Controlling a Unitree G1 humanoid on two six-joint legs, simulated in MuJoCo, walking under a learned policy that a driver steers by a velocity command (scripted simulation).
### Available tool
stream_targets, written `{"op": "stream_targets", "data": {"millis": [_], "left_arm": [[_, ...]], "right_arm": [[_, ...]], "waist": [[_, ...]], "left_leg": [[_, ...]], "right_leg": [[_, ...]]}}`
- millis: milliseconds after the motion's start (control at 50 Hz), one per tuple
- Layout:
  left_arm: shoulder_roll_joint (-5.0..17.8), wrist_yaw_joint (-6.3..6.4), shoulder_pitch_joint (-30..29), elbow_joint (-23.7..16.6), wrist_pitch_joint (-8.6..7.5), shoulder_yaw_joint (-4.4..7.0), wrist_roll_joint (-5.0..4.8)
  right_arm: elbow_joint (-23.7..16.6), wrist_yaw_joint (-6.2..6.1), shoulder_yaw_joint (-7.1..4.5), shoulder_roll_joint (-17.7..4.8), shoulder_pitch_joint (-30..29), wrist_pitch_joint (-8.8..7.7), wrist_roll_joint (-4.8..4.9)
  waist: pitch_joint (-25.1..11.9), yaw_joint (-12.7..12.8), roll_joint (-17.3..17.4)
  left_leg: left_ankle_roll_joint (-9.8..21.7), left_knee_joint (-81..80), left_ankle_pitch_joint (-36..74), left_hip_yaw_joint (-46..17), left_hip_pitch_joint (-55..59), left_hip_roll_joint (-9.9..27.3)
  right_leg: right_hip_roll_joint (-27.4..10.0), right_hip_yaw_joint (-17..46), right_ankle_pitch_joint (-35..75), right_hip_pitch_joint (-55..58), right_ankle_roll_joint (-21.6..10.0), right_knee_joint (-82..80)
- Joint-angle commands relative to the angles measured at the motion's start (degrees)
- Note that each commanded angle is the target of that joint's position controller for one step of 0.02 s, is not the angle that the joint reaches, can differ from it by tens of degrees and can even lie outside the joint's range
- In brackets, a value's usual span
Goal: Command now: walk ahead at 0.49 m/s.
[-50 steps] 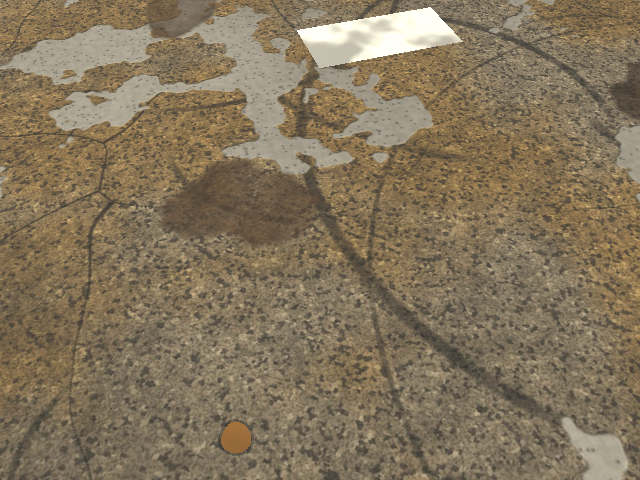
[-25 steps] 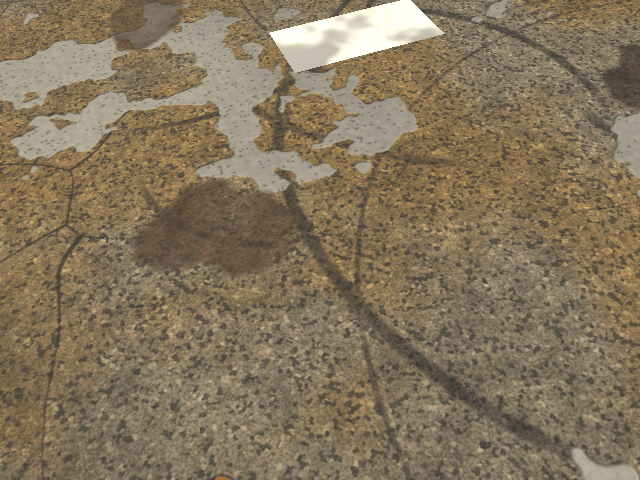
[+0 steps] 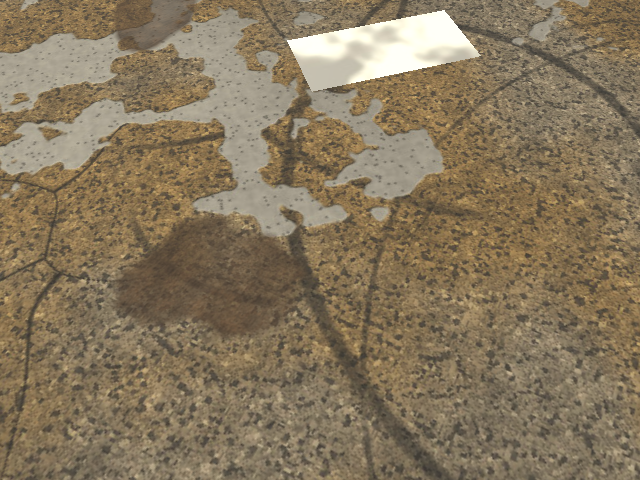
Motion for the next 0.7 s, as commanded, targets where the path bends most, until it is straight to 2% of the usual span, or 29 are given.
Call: {"op": "stream_targets", "data": {"millis": [20,40,60,80,100,120,160,200,240,320,400,440,480,500,520,540,560,580,600,620,640,660,680,700], "left_arm": [[7.2,-0.42,2.6,-4.1,-0.43,1.71,-0.01],[8.8,-0.58,-3.2,-6.3,-0.62,2.14,0.36],[8.9,-0.93,-6.7,-7.0,-0.81,2.3,0.63],[7.8,-1.12,-7.3,-6.9,-0.43,2.35,0.83],[6.3,-1.45,-6.2,-6.7,0.38,2.09,1.4],[4.6,-1.81,-5.4,-6.2,1.06,1.79,1.53],[3.9,-2.26,-7.0,-6.8,1.77,1.74,1.64],[4.6,-2.47,-12.6,-8.7,2.2,1.85,1.6],[5.0,-2.54,-18.4,-10.5,2.32,1.88,1.32],[4.2,-2.7,-27.0,-12.8,2.2,1.38,0.66],[4.4,-2.61,-33.4,-14.6,1.98,1.17,0.6],[4.8,-2.57,-35.2,-15.6,1.61,1.28,0.59],[5.4,-2.37,-33.1,-15.4,1.08,1.62,0.59],[6.1,-2.0,-29.0,-14.1,0.79,2.06,0.67],[7.0,-1.54,-21.1,-11.5,0.34,2.75,0.77],[9.2,-0.9,-10.8,-8.1,-0.25,3.8,1.56],[14.8,-0.2,-1.5,-6.6,-0.6,5.31,3.19],[16.5,-0.9,-1.1,-6.1,0.05,5.89,2.47],[12.9,-1.38,-6.2,-6.3,0.46,5.28,0.49],[9.9,-1.64,-11.9,-7.1,0.25,4.47,-0.03],[7.4,-1.82,-14.6,-7.2,-0.17,3.85,0.22],[5.8,-1.66,-14.7,-6.4,-0.52,3.31,0.14],[4.3,-1.48,-14.0,-5.5,-0.81,2.82,0.11],[4.4,-1.37,-12.1,-4.5,-1.28,2.76,0.08]], "right_arm": [[5.3,-0.25,-4.45,-12.8,24.8,0.4,0.89],[4.0,-0.08,-3.78,-10.2,17.1,0.27,1.68],[3.7,0.22,-3.07,-7.0,13.8,-0.2,1.53],[4.5,0.25,-2.48,-5.2,13.6,-0.85,1.12],[5.6,0.02,-1.97,-3.9,14.4,-1.38,1.12],[6.5,-0.1,-1.74,-3.6,15.4,-1.93,1.14],[8.2,-0.13,-1.88,-5.0,18.2,-2.87,1.4],[9.2,-0.06,-2.0,-6.2,20.4,-3.03,1.46],[9.8,0.0,-1.79,-6.2,22.7,-2.86,1.6],[11.1,-0.26,-1.31,-6.0,27.5,-2.68,1.6],[12.5,-0.89,-1.03,-6.1,31.2,-2.37,0.92],[13.1,-1.29,-1.14,-6.7,31.7,-2.18,0.46],[13.3,-1.64,-1.31,-7.4,30.0,-2.09,0.31],[13.2,-1.76,-1.45,-8.0,28.8,-2.06,0.35],[13.3,-1.68,-1.55,-8.4,27.9,-1.91,0.53],[12.8,-1.53,-1.36,-8.1,26.8,-1.95,0.94],[10.3,-1.18,-0.4,-4.7,27.8,-2.17,2.27],[11.1,-0.94,-0.51,-2.8,33.3,-1.99,3.03],[10.6,-1.14,-1.85,-7.4,27.8,-1.71,1.6],[9.0,-0.77,-1.85,-6.6,23.5,-2.03,1.35],[8.6,-0.58,-1.81,-5.4,21.5,-1.96,1.2],[8.6,-0.29,-1.88,-4.8,21.3,-1.29,0.36],[9.0,0.18,-1.64,-3.3,22.4,-0.5,-0.1],[8.9,0.54,-1.66,-2.7,22.5,0.03,-0.22]], "waist": [[-18.4,-8.7,4.6],[-7.6,-5.7,2.1],[-2.9,-4.6,-0.4],[-0.3,-2.6,-2.1],[-0.3,-0.8,-1.7],[-0.4,0.0,-0.9],[0.0,0.5,0.2],[1.4,-0.3,1.0],[2.1,-1.8,1.2],[1.7,-4.7,2.5],[2.0,-6.7,3.3],[2.3,-6.6,3.6],[1.7,-4.5,4.0],[-0.3,-2.5,4.4],[-4.1,0.8,4.1],[-9.6,5.0,2.6],[-17.8,6.8,-4.9],[-22.8,4.2,-12.7],[-14.7,2.6,-4.1],[-7.4,0.6,-3.2],[-4.2,-1.0,-1.8],[-2.6,-2.5,-2.5],[-2.6,-3.8,-3.4],[-2.7,-4.1,-3.6]], "left_leg": [[14.9,-14.0,-14.1,-48.9,42.6,25.8],[12.7,-18.4,-20.3,-40.3,32.6,24.1],[10.9,-21.1,-16.6,-35.2,24.8,22.0],[9.0,-22.2,-9.9,-30.3,19.4,19.8],[7.4,-23.1,-5.8,-26.1,15.3,17.7],[6.6,-23.9,-2.7,-23.1,13.5,16.6],[6.1,-24.9,2.5,-18.9,12.4,15.1],[5.4,-26.5,4.0,-16.1,13.2,14.1],[4.1,-26.7,8.1,-14.2,15.7,13.1],[1.4,-25.2,15.3,-11.5,20.9,12.0],[2.0,-22.5,21.0,-11.3,29.1,13.7],[2.8,-20.5,24.6,-11.6,32.8,15.4],[2.3,-16.6,33.6,-10.7,34.0,16.4],[1.5,-12.1,41.5,-10.0,33.4,16.2],[0.7,-3.9,45.7,-9.0,32.2,15.2],[-0.4,7.7,39.1,-7.3,25.0,13.0],[-2.2,26.9,16.2,-4.3,8.9,8.5],[-3.4,42.8,-24.0,-5.8,-5.9,-0.7],[-2.5,44.7,-18.8,-11.0,-10.5,3.3],[-2.5,42.0,-13.2,-10.5,-10.6,5.4],[-2.7,39.0,-10.2,-10.1,-8.6,7.2],[-3.3,36.7,-9.1,-9.8,-6.2,8.2],[-4.0,35.0,-8.4,-9.5,-3.9,8.7],[-4.4,34.3,-7.9,-8.8,-3.1,8.6]], "right_leg": [[-0.4,4.6,-1.1,-38.6,-0.7,47.6],[-4.6,5.0,5.8,-42.0,-1.3,44.4],[-6.2,4.3,8.9,-40.3,-1.5,41.2],[-7.8,4.4,9.9,-37.7,-1.2,38.4],[-8.9,4.4,10.3,-34.0,-0.4,35.7],[-9.5,3.9,10.5,-32.1,0.2,33.6],[-10.4,2.4,12.2,-33.2,1.3,30.2],[-11.8,0.9,16.8,-37.6,2.3,25.7],[-12.3,-0.4,21.5,-41.4,3.1,20.1],[-10.9,-2.7,28.1,-41.9,3.8,8.7],[-8.9,-3.8,27.2,-42.8,3.0,1.7],[-8.2,-3.7,24.0,-42.8,2.0,-0.7],[-6.6,-4.2,19.4,-37.7,0.1,-3.7],[-4.7,-4.9,17.2,-31.6,-1.0,-5.1],[-2.9,-5.4,17.7,-22.5,-2.3,-8.0],[-5.0,-3.1,19.5,-8.3,-4.3,-9.6],[-20.4,15.2,13.9,8.9,-8.7,-10.2],[-30.9,38.3,15.2,16.3,-15.4,-16.9],[-27.1,33.6,10.9,9.3,-12.9,-19.2],[-25.1,25.6,13.3,0.3,-11.2,-21.6],[-22.3,20.3,17.7,-5.7,-9.3,-23.7],[-20.1,16.2,21.7,-9.9,-7.8,-24.8],[-18.5,13.0,23.8,-12.3,-6.8,-25.9],[-17.9,11.6,27.0,-13.1,-6.8,-26.3]]}}
Keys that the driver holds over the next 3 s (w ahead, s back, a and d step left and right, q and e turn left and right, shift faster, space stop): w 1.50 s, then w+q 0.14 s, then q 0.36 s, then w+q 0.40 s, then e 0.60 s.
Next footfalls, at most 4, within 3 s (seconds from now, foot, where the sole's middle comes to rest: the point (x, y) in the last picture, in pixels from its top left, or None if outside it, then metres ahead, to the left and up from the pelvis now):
0.54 right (408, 471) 0.46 -0.12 -0.75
1.10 left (325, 335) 0.76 0.06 -0.75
1.68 right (394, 231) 1.07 -0.11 -0.75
2.18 left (311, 234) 1.05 0.10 -0.75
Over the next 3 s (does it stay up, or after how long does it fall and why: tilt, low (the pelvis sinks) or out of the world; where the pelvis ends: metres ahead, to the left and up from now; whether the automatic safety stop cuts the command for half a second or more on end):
stays up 1.23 0.08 0.02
